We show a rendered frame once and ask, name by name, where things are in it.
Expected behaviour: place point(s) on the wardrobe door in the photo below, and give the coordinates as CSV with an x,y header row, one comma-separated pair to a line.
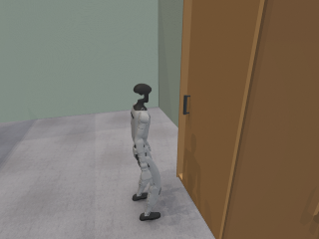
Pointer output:
x,y
222,45
276,171

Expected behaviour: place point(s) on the handle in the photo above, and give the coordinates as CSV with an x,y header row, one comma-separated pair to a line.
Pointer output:
x,y
185,104
313,208

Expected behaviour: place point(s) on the robot head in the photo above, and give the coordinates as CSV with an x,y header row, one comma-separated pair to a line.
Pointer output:
x,y
142,89

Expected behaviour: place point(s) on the right robot forearm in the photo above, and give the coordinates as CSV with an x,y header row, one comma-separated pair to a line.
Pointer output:
x,y
140,150

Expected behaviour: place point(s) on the right robot upper arm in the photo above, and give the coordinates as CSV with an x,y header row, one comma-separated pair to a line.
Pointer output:
x,y
143,121

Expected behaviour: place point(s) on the robot left shin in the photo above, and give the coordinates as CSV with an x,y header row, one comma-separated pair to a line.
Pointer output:
x,y
141,188

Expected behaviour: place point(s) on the robot right hand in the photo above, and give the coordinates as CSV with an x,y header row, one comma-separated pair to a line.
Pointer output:
x,y
146,175

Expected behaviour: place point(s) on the robot left hand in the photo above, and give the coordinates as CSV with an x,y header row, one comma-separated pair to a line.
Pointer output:
x,y
147,144

